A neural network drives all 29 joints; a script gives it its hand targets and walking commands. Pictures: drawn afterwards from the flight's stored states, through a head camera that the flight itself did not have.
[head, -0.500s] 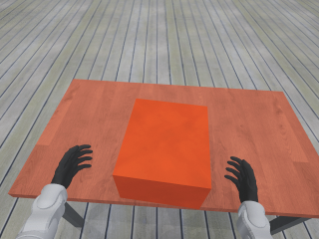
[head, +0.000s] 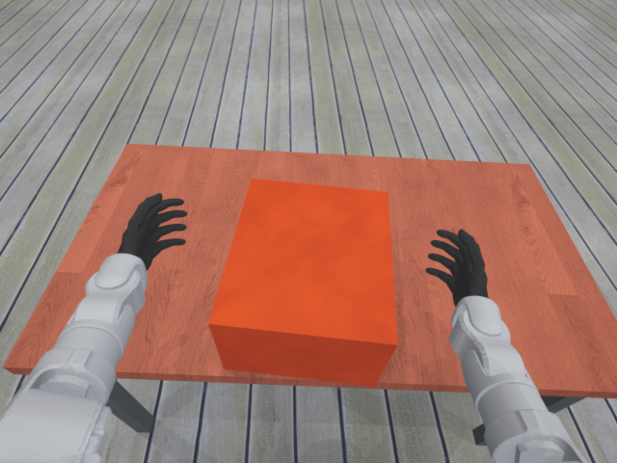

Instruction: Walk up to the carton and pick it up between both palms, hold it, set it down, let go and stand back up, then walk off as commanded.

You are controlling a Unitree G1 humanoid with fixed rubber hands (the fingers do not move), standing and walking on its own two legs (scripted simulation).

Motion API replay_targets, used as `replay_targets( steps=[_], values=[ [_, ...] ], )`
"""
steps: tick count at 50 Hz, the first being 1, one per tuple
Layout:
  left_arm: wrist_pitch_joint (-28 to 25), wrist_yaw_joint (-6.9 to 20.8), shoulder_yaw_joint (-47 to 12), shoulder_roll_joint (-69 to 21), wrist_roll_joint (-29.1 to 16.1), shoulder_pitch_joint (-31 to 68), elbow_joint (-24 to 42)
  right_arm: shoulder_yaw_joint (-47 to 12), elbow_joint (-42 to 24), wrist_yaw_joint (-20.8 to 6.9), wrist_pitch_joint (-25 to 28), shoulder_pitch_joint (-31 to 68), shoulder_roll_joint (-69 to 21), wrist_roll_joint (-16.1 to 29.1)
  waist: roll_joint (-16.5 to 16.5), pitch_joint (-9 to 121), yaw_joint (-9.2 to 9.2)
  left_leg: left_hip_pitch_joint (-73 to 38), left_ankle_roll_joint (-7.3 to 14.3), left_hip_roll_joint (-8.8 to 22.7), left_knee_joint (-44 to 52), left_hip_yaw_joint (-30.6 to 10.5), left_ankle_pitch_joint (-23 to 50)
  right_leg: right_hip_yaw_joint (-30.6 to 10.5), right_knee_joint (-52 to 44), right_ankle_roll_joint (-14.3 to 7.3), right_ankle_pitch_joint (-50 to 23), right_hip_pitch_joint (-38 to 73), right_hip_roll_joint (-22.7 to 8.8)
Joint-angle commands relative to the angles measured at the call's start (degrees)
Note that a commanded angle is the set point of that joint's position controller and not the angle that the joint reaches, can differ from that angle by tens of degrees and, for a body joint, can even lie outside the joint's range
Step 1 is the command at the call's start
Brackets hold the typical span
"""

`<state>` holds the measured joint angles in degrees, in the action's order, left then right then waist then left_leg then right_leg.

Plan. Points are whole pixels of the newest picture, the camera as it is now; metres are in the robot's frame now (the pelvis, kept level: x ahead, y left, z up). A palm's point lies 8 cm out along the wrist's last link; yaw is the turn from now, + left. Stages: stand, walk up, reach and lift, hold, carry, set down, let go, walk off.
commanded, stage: reach and lift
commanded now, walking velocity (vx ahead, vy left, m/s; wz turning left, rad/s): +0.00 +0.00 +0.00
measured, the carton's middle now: (309, 276) +0.44 -0.02 -0.08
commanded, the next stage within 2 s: none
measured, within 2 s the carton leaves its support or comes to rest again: neither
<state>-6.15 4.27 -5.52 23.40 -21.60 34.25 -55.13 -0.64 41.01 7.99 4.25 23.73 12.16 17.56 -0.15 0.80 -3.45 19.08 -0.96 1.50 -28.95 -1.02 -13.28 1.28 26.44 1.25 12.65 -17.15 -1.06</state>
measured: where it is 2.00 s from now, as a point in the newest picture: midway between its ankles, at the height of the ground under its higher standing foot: outside the picture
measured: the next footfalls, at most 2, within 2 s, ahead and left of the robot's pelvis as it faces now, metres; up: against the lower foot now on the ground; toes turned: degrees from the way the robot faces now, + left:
none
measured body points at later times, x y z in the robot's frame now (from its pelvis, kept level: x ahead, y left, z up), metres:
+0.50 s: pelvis +0.01 -0.01 -0.01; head +0.05 +0.00 +0.44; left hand +0.45 +0.21 +0.05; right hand +0.40 -0.23 +0.03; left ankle +0.02 +0.13 -0.74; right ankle +0.01 -0.13 -0.74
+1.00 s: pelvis -0.03 +0.00 -0.07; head +0.08 +0.02 +0.37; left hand +0.44 +0.20 -0.04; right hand +0.38 -0.23 -0.05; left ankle +0.02 +0.13 -0.74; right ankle +0.01 -0.13 -0.74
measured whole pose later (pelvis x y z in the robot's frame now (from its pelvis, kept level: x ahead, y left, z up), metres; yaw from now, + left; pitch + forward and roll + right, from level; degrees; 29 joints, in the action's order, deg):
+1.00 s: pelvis -0.03 +0.00 -0.07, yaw -1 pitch +28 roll -3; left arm -27.5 2.7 -9.7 19.2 -22.4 55.6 -89.0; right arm -5.2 75.7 5.5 25.6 44.6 12.3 22.3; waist 1.5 16.0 -5.4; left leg 63.0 -1.6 1.6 -54.7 -3.8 -19.6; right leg 2.6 51.5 1.0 19.0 -60.2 -0.4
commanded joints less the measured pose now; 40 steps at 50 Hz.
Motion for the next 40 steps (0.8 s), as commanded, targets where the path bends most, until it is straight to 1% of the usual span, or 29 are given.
replay_targets(
  steps=[1, 3, 5, 6, 7, 8, 9, 10, 12, 13, 14, 15, 16, 17, 18, 19, 20, 23, 24, 25, 26, 28, 29, 30, 32, 36, 38, 39, 40],
  values=[
    [-4.1, -0.6, 3.1, 10.8, -0.3, 27.9, 6.2, 1.3, -6.8, -0.1, 3.2, 26.7, 8.7, 1.6, 4.1, 29.2, -0.68, -11.8, -1.3, -2.0, 0.4, 1.1, 16.5, 2.4, -1.6, -1.0, -12.0, 1.1, 1.9],
    [-4.3, -0.5, 3.3, 11.1, 0.4, 30.4, 3.8, 0.9, -4.7, 0.1, 3.5, 29.1, 8.8, 1.8, 4.8, 30.9, -0.84, -11.4, -1.6, -2.1, -0.8, 1.1, 18.4, 2.7, -1.2, -0.9, -13.5, -0.2, 1.9],
    [-4.4, -0.2, 2.7, 10.7, 0.4, 31.1, -0.3, -0.3, -1.5, -0.1, 3.5, 30.5, 9.3, 2.4, 3.7, 31.3, -0.95, -10.6, -1.4, -2.2, -1.1, 1.0, 17.8, 2.9, -0.9, -1.0, -13.6, -0.4, 2.1],
    [-4.7, -0.2, 2.5, 11.1, 0.5, 33.1, -1.2, -0.1, -0.7, 0.0, 3.6, 32.1, 9.3, 2.6, 4.2, 32.5, -1.21, -10.0, -1.4, -2.5, -1.3, 1.1, 17.3, 2.8, -1.0, -0.9, -13.6, -1.0, 2.0],
    [-4.9, -0.4, 2.8, 11.6, 0.7, 34.8, -2.2, -0.5, 0.0, 0.0, 3.7, 33.7, 9.4, 3.0, 4.4, 33.1, -0.57, -9.2, -1.5, -2.4, -1.4, 1.2, 16.8, 2.9, -0.5, -0.9, -12.8, -1.6, 2.0],
    [-5.3, -0.5, 2.5, 11.6, 0.5, 35.5, -3.2, -0.6, 1.1, -0.1, 4.1, 34.6, 9.5, 2.9, 4.1, 33.0, -0.71, -8.8, -1.5, -2.5, -1.7, 1.2, 16.7, 2.8, -0.4, -0.9, -13.0, -1.7, 2.1],
    [-5.6, -0.6, 2.0, 11.7, -0.1, 36.9, -2.8, 0.1, 0.9, 0.0, 4.4, 35.9, 10.4, 2.9, 3.8, 35.6, -1.49, -8.8, -1.6, -2.5, -2.2, 1.2, 17.5, 3.0, -0.1, -1.0, -14.0, -2.0, 2.3],
    [-6.0, -0.5, 1.8, 12.1, -0.2, 37.2, -4.8, -1.1, 1.6, 0.0, 4.6, 36.5, 10.0, 3.8, 3.8, 35.8, -0.78, -7.8, -1.5, -2.5, -2.6, 1.3, 17.5, 2.6, 0.2, -1.0, -14.1, -2.0, 2.2],
    [-6.5, -0.4, 1.6, 12.0, -0.5, 38.3, -7.4, -1.5, 3.3, 0.0, 5.2, 38.1, 10.3, 3.9, 3.1, 37.9, -1.05, -6.7, -1.4, -2.6, -3.4, 1.6, 18.8, 2.5, 1.2, -0.8, -16.6, -1.3, 2.3],
    [-6.8, -0.2, 1.0, 11.7, -1.0, 38.4, -8.7, -1.9, 3.9, -0.1, 5.4, 38.9, 10.2, 4.3, 2.3, 38.1, -1.36, -6.2, -1.2, -2.7, -3.8, 1.7, 19.3, 2.6, 1.3, -0.6, -17.6, -1.3, 2.3],
    [-7.3, -0.2, 0.9, 11.4, -1.1, 38.0, -9.3, -2.8, 3.6, -0.2, 5.9, 38.9, 10.4, 4.6, 2.0, 39.1, -0.64, -6.4, -1.3, -2.7, -3.9, 1.6, 20.8, 2.7, 1.9, -0.5, -19.1, -0.8, 2.5],
    [-7.3, 0.1, 1.0, 11.1, -1.1, 37.0, -11.2, -3.2, 4.9, -0.2, 6.2, 38.5, 10.7, 4.9, 1.5, 38.5, -0.97, -5.7, -1.4, -2.7, -4.6, 1.6, 21.4, 2.6, 2.2, -0.5, -19.9, -0.8, 2.7],
    [-7.8, 0.3, 0.8, 10.8, -0.8, 37.0, -12.2, -3.8, 6.3, -0.1, 6.7, 38.5, 10.5, 5.0, 1.6, 38.8, -0.93, -5.2, -1.4, -2.8, -5.0, 1.6, 21.7, 2.6, 2.4, -0.3, -20.5, -1.0, 2.6],
    [-8.2, 0.5, 0.7, 10.2, -0.4, 37.1, -12.3, -3.7, 8.5, -0.3, 7.1, 37.8, 10.1, 5.3, 2.9, 39.1, -1.35, -5.2, -1.8, -3.0, -5.4, 1.5, 23.0, 2.8, 2.7, -0.5, -21.2, -1.6, 2.7],
    [-8.7, 0.8, 0.6, 9.5, -0.1, 35.4, -14.4, -5.1, 10.1, -0.5, 7.7, 37.0, 9.5, 5.6, 2.3, 38.1, -0.74, -4.9, -1.9, -2.9, -6.2, 1.8, 23.7, 2.6, 3.1, -0.2, -22.2, -1.6, 2.7],
    [-9.3, 1.1, 1.0, 9.5, 0.5, 35.3, -14.9, -5.3, 10.6, -0.4, 8.6, 36.7, 9.4, 5.7, 2.6, 38.8, -0.97, -4.1, -1.9, -3.1, -6.7, 1.7, 24.4, 2.7, 3.7, -0.2, -23.3, -1.8, 2.8],
    [-9.8, 1.3, 1.1, 8.9, 0.7, 34.0, -16.0, -6.5, 11.8, -0.5, 9.3, 35.9, 8.7, 6.3, 2.5, 37.9, -0.53, -3.8, -2.1, -3.2, -7.4, 1.8, 25.6, 2.5, 4.0, 0.0, -24.6, -1.8, 2.8],
    [-12.1, 1.8, 1.0, 7.7, 1.0, 33.6, -16.2, -7.2, 14.8, -0.7, 12.3, 35.5, 8.0, 6.4, 2.5, 37.6, -0.78, -2.1, -2.7, -3.5, -9.1, 1.6, 27.2, 2.6, 5.3, 0.3, -26.4, -2.9, 2.9],
    [-12.7, 1.9, 1.1, 7.6, 1.7, 33.9, -17.7, -6.9, 17.2, -0.7, 13.1, 35.0, 7.6, 6.3, 3.4, 36.8, -1.24, -1.9, -2.9, -3.4, -9.7, 1.5, 27.6, 2.9, 5.5, 0.2, -25.5, -4.5, 2.9],
    [-13.6, 2.0, 1.0, 7.8, 1.7, 33.8, -19.2, -7.0, 18.7, -0.8, 13.8, 34.7, 7.0, 6.0, 3.1, 36.1, -1.59, -0.5, -2.6, -3.3, -10.0, 1.4, 24.9, 2.7, 5.7, 0.5, -23.6, -5.6, 2.6],
    [-14.4, 1.9, 0.9, 7.9, 1.7, 34.7, -18.3, -7.0, 18.2, -0.8, 14.7, 35.7, 7.1, 5.8, 2.8, 36.5, -1.57, 0.7, -2.6, -3.3, -10.5, 1.4, 24.4, 2.9, 6.4, 0.5, -23.2, -6.2, 2.8],
    [-16.6, 1.6, 0.2, 7.7, 1.3, 36.6, -19.4, -6.0, 19.7, -1.0, 16.5, 37.2, 7.0, 4.8, 4.2, 35.6, -2.1, 2.6, -2.7, -3.1, -11.4, 1.1, 21.5, 3.2, 7.4, 0.4, -18.7, -10.0, 2.8],
    [-18.2, 0.9, 0.1, 8.2, 1.0, 38.2, -16.9, -5.2, 18.3, -1.1, 17.9, 38.5, 7.3, 4.7, 5.1, 39.8, -1.94, 2.8, -3.1, -2.9, -12.3, 1.1, 21.8, 3.4, 8.3, 0.4, -18.7, -11.6, 2.8],
    [-19.3, 0.4, -0.1, 8.1, 0.8, 40.0, -16.7, -4.1, 19.4, -1.2, 18.9, 39.4, 7.4, 4.0, 6.1, 42.2, -2.52, 3.1, -3.6, -2.7, -13.1, 0.8, 22.2, 3.7, 9.0, 0.3, -17.4, -14.1, 3.0],
    [-21.0, -0.3, -1.5, 7.8, -0.8, 42.4, -19.0, -3.1, 20.6, -1.5, 20.4, 41.8, 7.9, 3.4, 7.2, 45.4, -3.29, 5.1, -3.9, -2.5, -15.5, 0.7, 20.6, 3.9, 11.1, 0.2, -15.5, -17.8, 2.9],
    [-23.9, -1.3, -3.1, 7.3, -2.1, 44.5, -21.5, -1.7, 23.1, -1.9, 22.8, 43.2, 8.6, 2.3, 7.3, 53.5, -4.32, 8.6, -4.1, -2.3, -18.8, 0.8, 18.3, 4.1, 14.6, 0.4, -14.5, -21.6, 2.9],
    [-24.9, -1.2, -3.7, 7.1, -2.4, 44.1, -25.8, -2.0, 24.7, -1.9, 23.7, 43.7, 8.5, 1.6, 7.1, 54.1, -3.93, 11.9, -3.9, -2.7, -20.2, 1.4, 15.6, 4.0, 16.4, 0.8, -12.9, -23.2, 2.7],
    [-25.1, -1.3, -3.3, 7.6, -2.1, 44.3, -26.5, -2.5, 25.2, -2.0, 24.0, 44.0, 8.5, 2.0, 6.8, 55.6, -3.18, 13.0, -3.9, -2.8, -21.2, 1.7, 15.7, 3.9, 17.3, 0.9, -13.4, -22.9, 2.6],
    [-25.2, -1.3, -3.3, 7.4, -1.9, 43.6, -27.9, -2.9, 26.5, -2.0, 24.3, 43.5, 8.5, 2.3, 6.5, 55.3, -3.01, 13.4, -3.9, -2.9, -21.7, 1.7, 16.6, 4.0, 17.8, 1.0, -14.1, -23.0, 2.7]
  ],
)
